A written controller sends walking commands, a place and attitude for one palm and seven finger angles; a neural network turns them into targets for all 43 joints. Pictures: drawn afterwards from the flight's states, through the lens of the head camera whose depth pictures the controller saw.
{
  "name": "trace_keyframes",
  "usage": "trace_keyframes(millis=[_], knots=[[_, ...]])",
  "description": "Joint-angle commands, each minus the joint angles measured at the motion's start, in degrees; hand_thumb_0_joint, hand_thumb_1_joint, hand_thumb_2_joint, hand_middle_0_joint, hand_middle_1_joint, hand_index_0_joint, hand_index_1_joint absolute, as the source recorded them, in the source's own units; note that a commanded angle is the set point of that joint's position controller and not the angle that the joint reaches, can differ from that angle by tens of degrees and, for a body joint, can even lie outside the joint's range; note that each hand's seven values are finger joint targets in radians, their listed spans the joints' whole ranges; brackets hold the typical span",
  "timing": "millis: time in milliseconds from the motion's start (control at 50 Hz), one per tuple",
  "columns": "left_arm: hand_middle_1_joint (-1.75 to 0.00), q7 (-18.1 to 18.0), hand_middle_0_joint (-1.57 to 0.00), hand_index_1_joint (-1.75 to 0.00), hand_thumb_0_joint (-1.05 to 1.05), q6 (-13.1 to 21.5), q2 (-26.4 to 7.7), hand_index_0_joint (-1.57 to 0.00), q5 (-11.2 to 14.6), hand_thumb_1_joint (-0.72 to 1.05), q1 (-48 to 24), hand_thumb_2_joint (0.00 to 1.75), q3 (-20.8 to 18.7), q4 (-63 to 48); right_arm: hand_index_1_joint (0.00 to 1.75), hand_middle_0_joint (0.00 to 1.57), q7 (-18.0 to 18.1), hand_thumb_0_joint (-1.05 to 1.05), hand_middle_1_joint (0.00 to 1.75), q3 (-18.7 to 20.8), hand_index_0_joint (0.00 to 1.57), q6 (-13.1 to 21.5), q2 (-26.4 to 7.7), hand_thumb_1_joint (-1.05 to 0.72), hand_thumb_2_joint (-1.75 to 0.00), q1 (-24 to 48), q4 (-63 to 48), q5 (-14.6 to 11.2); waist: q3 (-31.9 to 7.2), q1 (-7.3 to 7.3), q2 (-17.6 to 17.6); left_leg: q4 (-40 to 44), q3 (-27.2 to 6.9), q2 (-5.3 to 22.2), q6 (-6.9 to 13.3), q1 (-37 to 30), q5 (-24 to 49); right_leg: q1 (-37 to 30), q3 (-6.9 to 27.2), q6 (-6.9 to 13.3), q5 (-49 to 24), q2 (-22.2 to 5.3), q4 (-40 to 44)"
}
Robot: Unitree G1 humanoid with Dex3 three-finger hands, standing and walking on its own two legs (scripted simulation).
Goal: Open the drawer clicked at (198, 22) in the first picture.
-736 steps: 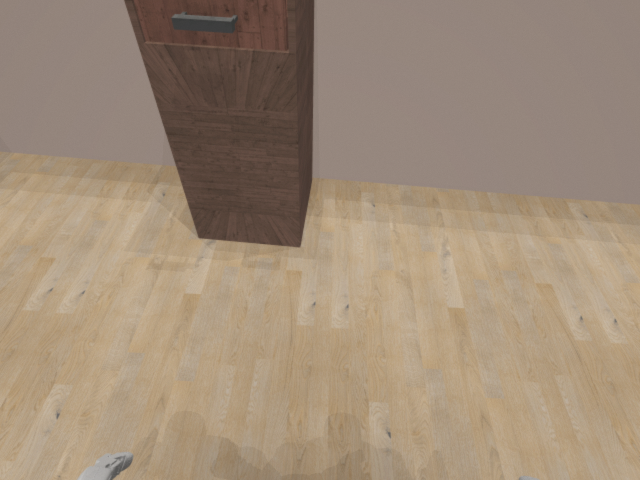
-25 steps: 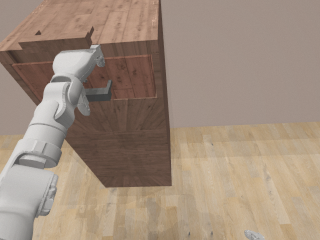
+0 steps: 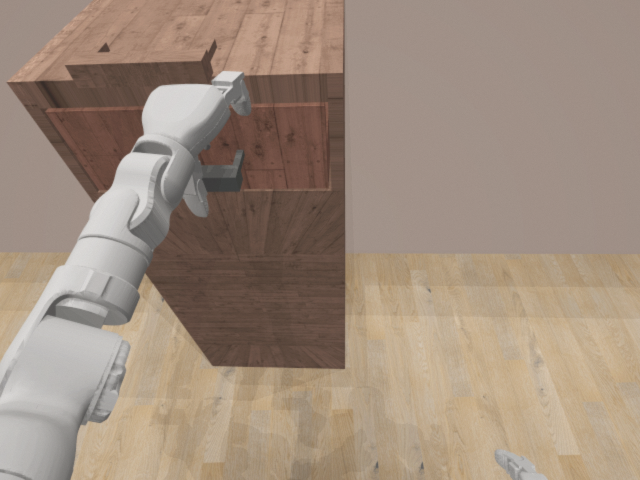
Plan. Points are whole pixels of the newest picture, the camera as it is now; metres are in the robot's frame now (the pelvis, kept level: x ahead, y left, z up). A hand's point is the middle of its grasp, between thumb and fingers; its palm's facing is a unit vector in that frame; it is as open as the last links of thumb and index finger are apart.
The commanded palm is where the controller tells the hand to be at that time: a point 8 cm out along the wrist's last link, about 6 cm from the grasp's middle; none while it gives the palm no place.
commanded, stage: move the hooked fingers above the handle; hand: left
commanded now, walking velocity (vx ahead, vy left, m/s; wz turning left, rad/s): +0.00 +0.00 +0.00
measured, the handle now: (192, 167) +0.51 +0.21 +0.11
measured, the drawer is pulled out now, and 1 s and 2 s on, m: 0.00 0.00 0.00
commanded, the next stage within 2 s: none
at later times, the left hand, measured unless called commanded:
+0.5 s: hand (182, 166) +0.45 +0.19 +0.16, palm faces -0.02 -0.01 -1.00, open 13.8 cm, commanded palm +0.45 +0.22 +0.24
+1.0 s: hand (144, 160) +0.46 +0.24 +0.17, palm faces -0.05 +0.03 -1.00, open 13.7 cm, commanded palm +0.45 +0.22 +0.24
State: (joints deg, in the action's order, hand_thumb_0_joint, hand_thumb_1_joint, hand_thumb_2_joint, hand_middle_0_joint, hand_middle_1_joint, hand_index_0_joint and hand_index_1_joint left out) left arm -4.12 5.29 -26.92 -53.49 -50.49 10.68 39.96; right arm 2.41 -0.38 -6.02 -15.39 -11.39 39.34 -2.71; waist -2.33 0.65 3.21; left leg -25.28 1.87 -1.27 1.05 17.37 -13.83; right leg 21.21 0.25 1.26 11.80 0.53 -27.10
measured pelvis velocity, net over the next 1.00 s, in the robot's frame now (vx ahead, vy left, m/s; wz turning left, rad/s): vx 0.00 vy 0.00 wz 0.00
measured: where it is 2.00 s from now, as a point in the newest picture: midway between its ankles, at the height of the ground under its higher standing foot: outside the picture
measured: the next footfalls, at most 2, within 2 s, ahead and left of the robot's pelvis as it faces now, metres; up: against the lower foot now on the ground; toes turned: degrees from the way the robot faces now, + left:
none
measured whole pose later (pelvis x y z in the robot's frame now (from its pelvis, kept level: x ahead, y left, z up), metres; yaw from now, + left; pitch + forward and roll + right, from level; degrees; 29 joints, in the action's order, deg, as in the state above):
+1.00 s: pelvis +0.00 +0.00 +0.00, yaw +0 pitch +5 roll +1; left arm 7.5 1.3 -33.4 -55.0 -50.7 7.1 44.8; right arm 3.6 -0.8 -7.6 -14.8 -13.4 37.1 -3.4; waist -2.0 0.5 3.1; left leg -24.8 1.7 -1.1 1.2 16.5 -13.8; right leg 20.3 0.0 1.2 11.9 0.6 -26.6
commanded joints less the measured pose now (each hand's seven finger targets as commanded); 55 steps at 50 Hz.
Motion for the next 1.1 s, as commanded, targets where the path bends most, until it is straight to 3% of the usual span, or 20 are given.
trace_keyframes(millis=[0, 40, 80, 120, 160, 200, 260, 360, 420, 500, 580, 660, 800, 840, 900, 920, 940, 960, 1060, 1080], knots=[[-1.20, -0.61, -0.30, -1.20, 0.00, -12.76, -25.28, -0.30, -2.43, -0.50, -30.37, 0.30, -12.67, -1.29, 0.30, 0.20, 0.11, 0.00, 0.30, 1.21, 0.20, -0.79, -7.30, -0.90, -0.90, 3.06, -5.82, -0.73, -21.72, -2.60, -6.20, 4.24, 1.80, 0.41, -0.19, 0.10, 14.77, -19.11, 0.71, 0.35, -13.67, -1.41, 2.69], [-1.20, -0.36, -0.30, -1.20, 0.00, -13.62, -28.40, -0.30, -3.68, -0.50, -31.56, 0.30, -13.81, -2.91, 0.30, 0.20, 0.96, 0.00, 0.30, 0.76, 0.20, -0.98, -7.19, -0.90, -0.90, 4.71, -5.89, -0.82, -22.10, -3.09, -6.26, 4.71, 1.89, 0.44, 0.19, 0.07, 13.79, -20.33, 1.32, 0.22, -12.61, -1.69, 3.06], [-1.20, 0.96, -0.30, -1.20, 0.00, -13.89, -26.52, -0.30, -3.68, -0.50, -29.69, 0.30, -12.55, -1.21, 0.30, 0.20, 1.71, 0.00, 0.30, 0.52, 0.20, -1.00, -6.97, -0.90, -0.90, 5.11, -6.36, -1.15, -20.17, -2.49, -8.14, 5.06, 1.68, 0.43, 0.68, 0.00, 11.57, -19.47, 1.27, 0.08, -10.19, -1.66, 3.61], [-1.20, 4.20, -0.30, -1.20, 0.00, -12.36, -24.76, -0.30, -2.92, -0.50, -29.02, 0.30, -11.70, 0.07, 0.30, 0.20, 2.21, 0.00, 0.30, 1.09, 0.20, -0.76, -7.37, -0.90, -0.90, 3.45, -6.92, -1.01, -19.36, -1.19, -8.85, 5.09, 1.36, 0.57, 1.17, -0.79, 9.62, -17.95, 1.05, -0.20, -9.09, -1.86, 3.87], [-1.20, 6.75, -0.30, -1.20, 0.00, -9.50, -27.20, -0.30, -2.15, -0.50, -26.65, 0.30, -14.24, -0.74, 0.30, 0.20, 2.74, 0.00, 0.30, 1.38, 0.20, -0.84, -7.48, -0.90, -0.90, 2.90, -8.00, -0.97, -20.43, -1.61, -9.21, 4.88, 1.59, 0.52, 1.48, -1.39, 9.77, -19.28, 1.40, -0.29, -9.19, -2.03, 4.13], [-1.20, 8.53, -0.30, -1.20, 0.00, -6.39, -24.47, -0.30, -2.25, -0.50, -28.60, 0.30, -11.89, -4.04, 0.30, 0.20, 2.85, 0.00, 0.30, 1.80, 0.20, -0.15, -7.32, -0.90, -0.90, 1.83, -8.76, -0.78, -20.85, -0.68, -6.96, 4.21, 1.13, 0.59, 1.82, -2.47, 10.49, -17.47, 1.35, -0.16, -10.64, -2.08, 3.37], [-1.20, 10.90, -0.30, -1.20, 0.00, -2.19, -12.94, -0.30, -1.25, -0.50, -28.64, 0.30, -2.84, -8.16, 0.30, 0.20, 2.27, 0.00, 0.30, 2.81, 0.20, 0.96, -6.71, -0.90, -0.90, 0.37, -9.53, -0.83, -17.36, 1.82, -5.60, 2.78, 0.46, 0.81, 2.03, -5.93, 10.03, -10.98, 1.17, 0.19, -8.11, -1.62, 4.30], [-1.20, 11.03, -0.30, -1.20, 0.00, 1.96, -10.79, -0.30, 1.97, -0.50, -32.13, 0.30, -1.51, -14.34, 0.30, 0.20, 1.85, 0.00, 0.30, 3.73, 0.20, 1.95, -7.19, -0.90, -0.90, -2.42, -8.43, -0.63, -18.00, 2.71, -1.43, 1.51, -1.14, -0.01, 1.33, -9.19, 10.28, -6.29, 0.48, 0.87, -5.69, -0.69, 4.10], [-1.20, 8.19, -0.30, -1.20, 0.00, 2.13, -13.66, -0.30, 2.53, -0.50, -34.86, 0.30, -4.76, -14.23, 0.30, 0.20, 1.38, 0.00, 0.30, 3.90, 0.20, 2.09, -7.20, -0.90, -0.90, -3.38, -6.80, -0.29, -19.55, 2.28, -0.21, 0.84, -1.45, -0.22, 0.82, -9.21, 11.39, -5.85, 0.24, 1.01, -6.35, -0.33, 3.56], [-1.20, 2.66, -0.30, -1.20, 0.00, 0.33, -22.68, -0.30, 0.36, -0.50, -35.42, 0.30, -12.98, -10.37, 0.30, 0.20, 0.54, 0.00, 0.30, 3.38, 0.20, 1.72, -7.39, -0.90, -0.90, -3.39, -5.63, 0.25, -22.82, -0.27, 0.06, 1.01, -1.37, -0.20, 0.06, -5.16, 15.89, -10.25, -0.28, 1.54, -9.97, -0.09, 1.53], [-1.20, 0.46, -0.30, -1.20, 0.00, -4.09, -24.71, -0.30, -2.16, -0.50, -33.80, 0.30, -14.74, -6.77, 0.30, 0.20, -0.66, 0.00, 0.30, 3.04, 0.20, 0.82, -7.23, -0.90, -0.90, -1.71, -5.72, 0.50, -25.49, -2.05, 0.66, 0.49, -0.39, 0.36, -0.57, -4.12, 23.08, -13.86, -0.59, 1.74, -16.41, -0.11, -0.24], [-1.20, 1.08, -0.30, -1.20, 0.00, -6.62, -26.51, -0.30, -1.79, -0.50, -31.08, 0.30, -16.69, -6.51, 0.30, 0.20, -0.67, 0.00, 0.30, 2.80, 0.20, -0.25, -7.36, -0.90, -0.90, 0.24, -6.47, 0.25, -25.46, -2.91, -4.30, 1.38, 0.40, 0.53, 0.00, -3.48, 22.71, -17.40, -0.24, 1.26, -17.94, -0.44, 0.40], [-1.20, 4.77, -0.30, -1.20, 0.00, -7.30, -26.39, -0.30, -2.44, -0.50, -26.34, 0.30, -15.00, -2.82, 0.30, 0.20, 1.10, 0.00, 0.30, 2.01, 0.20, -0.89, -7.23, -0.90, -0.90, 1.68, -7.63, -0.43, -20.46, -2.20, -8.73, 3.39, 1.05, 0.76, 1.13, -1.49, 14.56, -17.23, 0.52, 0.17, -13.35, -1.36, 2.37], [-1.20, 6.51, -0.30, -1.20, 0.00, -6.45, -24.00, -0.30, -1.89, -0.50, -26.17, 0.30, -12.81, -3.80, 0.30, 0.20, 1.47, 0.00, 0.30, 2.07, 0.20, -0.79, -7.26, -0.90, -0.90, 1.51, -8.51, -0.62, -19.77, -1.35, -9.13, 3.41, 1.13, 0.79, 1.46, -2.31, 13.05, -16.05, 0.65, -0.05, -12.31, -1.53, 2.88], [-1.20, 8.87, -0.30, -1.20, 0.00, -3.81, -21.67, -0.30, -1.59, -0.50, -27.13, 0.30, -10.33, -5.94, 0.30, 0.20, 1.83, 0.00, 0.30, 2.52, 0.20, -0.21, -7.38, -0.90, -0.90, 0.74, -8.87, -0.75, -19.24, 0.11, -6.64, 2.60, 0.82, 0.71, 1.83, -3.89, 11.82, -13.49, 0.99, 0.01, -11.12, -1.60, 3.06], [-1.20, 9.58, -0.30, -1.20, 0.00, -3.07, -17.55, -0.30, -1.31, -0.50, -28.84, 0.30, -6.25, -7.67, 0.30, 0.20, 1.80, 0.00, 0.30, 2.68, 0.20, 0.09, -7.19, -0.90, -0.90, 0.67, -9.04, -0.73, -18.89, 1.12, -5.06, 2.23, 0.85, 0.61, 1.88, -5.02, 11.02, -11.62, 1.18, -0.09, -10.21, -1.63, 3.51], [-1.20, 9.86, -0.30, -1.20, 0.00, -2.14, -18.24, -0.30, -1.29, -0.50, -29.90, 0.30, -6.79, -8.84, 0.30, 0.20, 1.80, 0.00, 0.30, 2.96, 0.20, 0.35, -7.29, -0.90, -0.90, -0.20, -8.59, -0.73, -18.75, 1.46, -3.60, 1.97, 0.42, 0.64, 1.75, -5.81, 10.39, -10.38, 1.17, 0.11, -9.00, -1.41, 3.70], [-1.20, 10.54, -0.30, -1.20, 0.00, -1.36, -14.41, -0.30, -0.77, -0.50, -30.88, 0.30, -3.17, -9.76, 0.30, 0.20, 1.80, 0.00, 0.30, 3.13, 0.20, 0.62, -7.06, -0.90, -0.90, -0.40, -8.90, -0.73, -18.30, 2.40, -3.52, 1.55, 0.19, 0.46, 1.80, -6.57, 10.29, -9.23, 1.12, 0.20, -8.19, -1.40, 4.05], [-1.20, 10.01, -0.30, -1.20, 0.00, 1.71, -12.42, -0.30, 2.18, -0.50, -36.49, 0.30, -2.16, -14.86, 0.30, 0.20, 1.87, 0.00, 0.30, 3.86, 0.20, 1.84, -7.05, -0.90, -0.90, -2.91, -7.45, -0.48, -20.64, 3.60, 0.03, -0.09, -1.17, -0.35, 1.32, -9.90, 11.95, -6.25, 0.56, 0.70, -7.99, -0.69, 3.44], [-1.20, 9.20, -0.30, -1.20, 0.00, 2.02, -14.03, -0.30, 2.50, -0.50, -37.22, 0.30, -3.87, -15.12, 0.30, 0.20, 1.74, 0.00, 0.30, 3.95, 0.20, 1.96, -7.14, -0.90, -0.90, -3.15, -6.88, -0.39, -21.85, 3.23, 0.23, -0.22, -1.40, -0.37, 1.16, -10.08, 12.32, -6.46, 0.56, 0.71, -8.34, -0.51, 3.27]])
